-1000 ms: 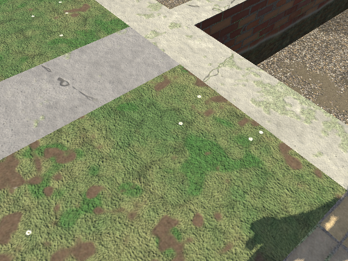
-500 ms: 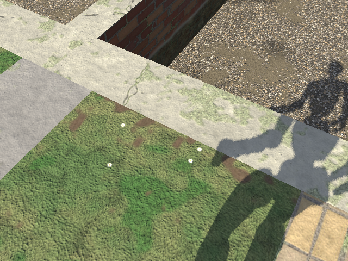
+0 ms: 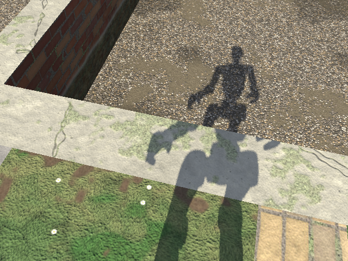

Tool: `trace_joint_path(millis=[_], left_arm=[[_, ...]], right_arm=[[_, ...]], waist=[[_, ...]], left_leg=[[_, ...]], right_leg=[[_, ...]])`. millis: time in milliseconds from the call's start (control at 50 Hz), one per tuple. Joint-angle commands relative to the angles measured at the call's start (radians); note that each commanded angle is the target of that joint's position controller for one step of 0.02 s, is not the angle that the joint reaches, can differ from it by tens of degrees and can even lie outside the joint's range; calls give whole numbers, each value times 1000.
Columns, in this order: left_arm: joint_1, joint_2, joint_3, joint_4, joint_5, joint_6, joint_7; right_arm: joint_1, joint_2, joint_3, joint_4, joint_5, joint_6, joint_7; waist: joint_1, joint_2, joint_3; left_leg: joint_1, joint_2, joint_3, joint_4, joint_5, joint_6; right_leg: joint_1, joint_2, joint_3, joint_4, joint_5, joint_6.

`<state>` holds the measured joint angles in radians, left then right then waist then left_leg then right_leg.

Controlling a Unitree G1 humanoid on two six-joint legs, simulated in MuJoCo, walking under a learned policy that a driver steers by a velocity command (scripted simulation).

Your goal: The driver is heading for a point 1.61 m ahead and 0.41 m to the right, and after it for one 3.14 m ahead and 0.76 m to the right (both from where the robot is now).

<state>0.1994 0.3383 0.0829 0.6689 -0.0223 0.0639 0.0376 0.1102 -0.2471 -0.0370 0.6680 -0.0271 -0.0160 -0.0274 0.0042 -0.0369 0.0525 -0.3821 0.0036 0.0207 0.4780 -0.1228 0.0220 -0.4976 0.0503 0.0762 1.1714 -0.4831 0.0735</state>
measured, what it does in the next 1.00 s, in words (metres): steps on the spot, turning right: right foot, then left foot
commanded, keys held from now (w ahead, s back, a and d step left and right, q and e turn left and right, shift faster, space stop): e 0.56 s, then no key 0.44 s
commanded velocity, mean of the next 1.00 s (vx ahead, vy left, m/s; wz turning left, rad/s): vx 0.01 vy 0.00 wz -0.45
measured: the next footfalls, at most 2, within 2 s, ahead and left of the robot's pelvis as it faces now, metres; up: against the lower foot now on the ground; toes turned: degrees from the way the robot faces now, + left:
right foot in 0.26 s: +0.03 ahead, -0.14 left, +0.00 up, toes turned -11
left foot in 0.72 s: +0.10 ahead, +0.07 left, +0.00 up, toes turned -26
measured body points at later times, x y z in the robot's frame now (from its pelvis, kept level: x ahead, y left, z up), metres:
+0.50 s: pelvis +0.00 -0.04 +0.01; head +0.03 -0.08 +0.46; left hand +0.22 +0.20 -0.06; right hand +0.08 -0.36 -0.10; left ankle +0.06 +0.11 -0.66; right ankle -0.01 -0.13 -0.73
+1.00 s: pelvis +0.01 -0.02 +0.00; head +0.04 -0.02 +0.45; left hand +0.25 +0.18 -0.11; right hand +0.03 -0.31 -0.10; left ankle +0.07 +0.09 -0.73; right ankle -0.07 -0.14 -0.73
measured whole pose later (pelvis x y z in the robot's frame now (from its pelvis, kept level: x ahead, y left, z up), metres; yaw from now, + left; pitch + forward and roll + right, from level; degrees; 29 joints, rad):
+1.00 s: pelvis +0.01 -0.02 +0.00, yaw -25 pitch +0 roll +0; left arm 0.19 0.29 0.07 0.70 -0.01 0.05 0.03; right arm 0.15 -0.23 -0.04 0.75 0.00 0.00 0.00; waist -0.01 -0.02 0.04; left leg -0.24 -0.01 -0.02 0.49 -0.25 0.01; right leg -0.23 -0.01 0.09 0.55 -0.31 0.09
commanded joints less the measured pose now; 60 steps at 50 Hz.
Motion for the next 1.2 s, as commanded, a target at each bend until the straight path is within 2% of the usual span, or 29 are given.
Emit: trace_joint_path(millis=[20, 160, 200, 240, 260, 280, 300, 320, 340, 360, 400, 520, 640, 700, 720, 740, 760, 780, 800, 840, 880, 920, 960, 1000, 1020, 1040, 1060, 1080, 1200], left_arm=[[51, 52, 21, -67, 0, 2, 4], [8, 52, 15, -100, 7, -1, -28], [27, 56, 20, -98, 8, 1, -38], [99, 64, 32, -68, 11, 0, -42], [130, 107, 47, -63, 14, -1, -35], [127, 225, 69, -92, 13, -2, -15], [117, 231, 66, -114, 55, -25, -23], [68, 201, 56, -111, 63, -46, -26], [6, 170, 49, -113, 43, -57, -23], [-26, 133, 37, -118, 24, -59, -19], [-40, 106, 22, -123, 19, -55, -8], [7, 131, 33, -114, 16, -42, 7], [-25, 125, 30, -121, 18, -27, -10], [-60, 97, 16, -117, 2, -23, -9], [-23, 65, 7, -111, 14, -27, -7], [53, 28, -3, -104, 40, -35, -10], [0, 77, 13, -118, 32, -42, -3], [-18, 136, 33, -106, 27, -43, 3], [-23, 140, 42, -92, 19, -38, 4], [0, 92, 35, -65, 22, -21, 7], [2, 27, 13, -54, 18, -20, 0], [-37, -17, -7, -56, 18, -28, -6], [-22, 0, -2, -38, 9, -32, -9], [9, 21, 1, -12, 20, -34, -11], [8, 67, 6, -22, 30, -34, -6], [-1, 133, 21, -15, 34, -32, -1], [-5, 76, 13, -6, 35, -33, -11], [-11, 35, 1, -5, 40, -37, -18], [10, 18, -13, 34, 38, -65, -12]], right_arm=[[-11, -150, -45, -54, -3, 5, -15], [-22, -204, -72, -30, 18, 21, -6], [-28, -214, -75, -20, 31, 24, -2], [-15, -197, -75, 0, 48, 30, -2], [28, -158, -68, 21, 44, 34, 3], [43, -97, -48, -16, -8, 33, 12], [-91, -143, -64, -57, 2, 24, 0], [-108, -166, -73, -55, 23, 25, -6], [-73, -170, -80, -36, 26, 28, -12], [-45, -171, -84, -10, 17, 32, -20], [-19, -161, -86, -5, 13, 29, -18], [-71, -120, -66, -25, 28, 16, -2], [-35, -134, -64, -17, 39, 3, 24], [28, -118, -60, -2, 30, -10, 37], [39, -153, -64, -7, 12, -13, 34], [21, -225, -73, -25, -4, -9, 29], [14, -191, -62, -12, -21, -12, 31], [-6, -165, -55, -23, -11, -19, 31], [-18, -164, -55, -17, 3, -20, 25], [-45, -149, -47, -14, 25, -21, 20], [-48, -130, -38, -3, 24, -10, 19], [-23, -131, -39, 8, 22, 4, 18], [12, -148, -41, 23, 28, 15, 18], [43, -137, -32, 40, 39, 11, 21], [67, -127, -25, 46, 27, -2, 26], [96, -119, -22, 41, 10, -18, 36], [59, -109, -16, 51, 4, -22, 37], [18, -118, -17, 53, 5, -20, 36], [35, -105, -15, 91, 15, 4, 15]], waist=[[0, 198, -126], [-22, 208, -165], [-4, 203, -160], [29, 172, -157], [28, 50, -123], [-18, -284, -100], [68, -226, -112], [41, -145, -89], [5, -110, -76], [-6, -90, -90], [-21, -103, -118], [16, -111, -133], [27, -132, -149], [-25, -106, -149], [-10, -36, -162], [54, 199, -172], [27, 302, -126], [7, 233, -102], [9, 199, -95], [18, 167, -81], [20, 180, -85], [-14, 215, -106], [-19, 219, -125], [-4, 187, -119], [-17, 124, -136], [-68, -17, -143], [-38, -50, -148], [-20, -27, -112], [-23, -26, -32]], left_leg=[[180, 228, -172, -193, 140, 194], [205, 298, -92, -189, 118, 212], [202, 306, -72, -159, 96, 189], [136, 275, -12, -65, 20, 113], [16, 215, 65, 83, -113, 23], [-267, 55, 160, 404, -494, -95], [-318, -4, -23, 581, -547, -92], [-317, 17, -69, 648, -452, -74], [-321, 26, -82, 647, -356, -66], [-313, 32, -86, 649, -304, -72], [-258, 10, -79, 690, -233, -91], [-209, -16, -95, 407, -205, -114], [-24, -27, -81, 210, -258, -91], [150, -16, -63, -91, -28, -49], [249, 79, -141, -125, 99, -15], [320, 260, -323, -123, 353, 75], [218, 367, -468, -162, 347, 240], [200, 359, -455, -175, 291, 272], [213, 317, -405, -165, 253, 247], [226, 264, -325, -145, 236, 202], [228, 201, -236, -133, 264, 178], [251, 172, -199, -108, 302, 169], [272, 176, -212, -81, 311, 173], [227, 160, -208, -74, 255, 123], [170, 145, -196, -66, 169, 69], [139, 75, -122, -59, 58, 20], [195, 35, -65, -49, -49, -26], [198, 28, -56, -32, -68, -45], [186, 31, -58, -22, -39, -44]], right_leg=[[-41, -50, -37, -52, 51, 20], [114, -93, -95, -355, 104, -24], [169, -84, -117, -471, 146, -54], [306, -46, -139, -655, 256, -111], [393, -106, -9, -775, 362, -164], [497, -374, 374, -813, 648, -302], [359, -432, 467, -868, 591, -424], [333, -374, 381, -880, 507, -384], [327, -319, 315, -869, 460, -323], [337, -288, 280, -857, 462, -288], [322, -251, 244, -839, 564, -285], [401, -226, 290, -796, 547, -291], [349, -231, 380, -747, 620, -302], [302, -175, 373, -699, 566, -238], [238, -127, 329, -647, 412, -181], [134, 10, 187, -482, 73, -116], [64, 43, 113, -385, -134, -62], [58, 11, 116, -236, -145, -29], [30, 12, 112, -158, -108, -11], [20, -7, 121, -125, -45, 20], [74, -26, 54, -251, -6, 35], [152, -48, -6, -439, 17, 37], [229, -40, -36, -619, 126, 27], [364, -44, -30, -843, 358, -11], [446, -107, 43, -822, 494, -40], [447, -147, 78, -732, 569, -91], [369, -134, 70, -733, 419, -122], [326, -124, 74, -755, 339, -120], [253, -103, 68, -770, 303, -91]])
